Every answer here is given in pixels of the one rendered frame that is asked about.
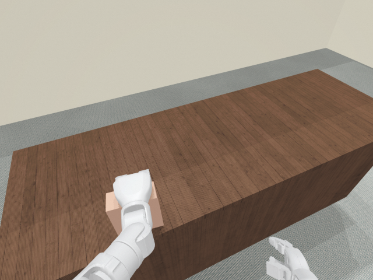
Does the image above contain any robot left forearm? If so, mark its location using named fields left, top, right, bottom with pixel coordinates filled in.
left=73, top=201, right=155, bottom=280

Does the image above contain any right robot hand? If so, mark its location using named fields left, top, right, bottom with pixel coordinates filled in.
left=266, top=237, right=310, bottom=280

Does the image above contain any sponge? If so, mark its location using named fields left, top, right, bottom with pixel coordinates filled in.
left=105, top=181, right=164, bottom=236

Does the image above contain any table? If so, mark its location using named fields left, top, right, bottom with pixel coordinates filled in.
left=0, top=69, right=373, bottom=280

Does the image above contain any robot right forearm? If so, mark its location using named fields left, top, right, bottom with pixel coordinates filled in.
left=290, top=268, right=318, bottom=280

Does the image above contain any left robot hand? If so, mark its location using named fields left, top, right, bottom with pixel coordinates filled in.
left=113, top=169, right=152, bottom=208

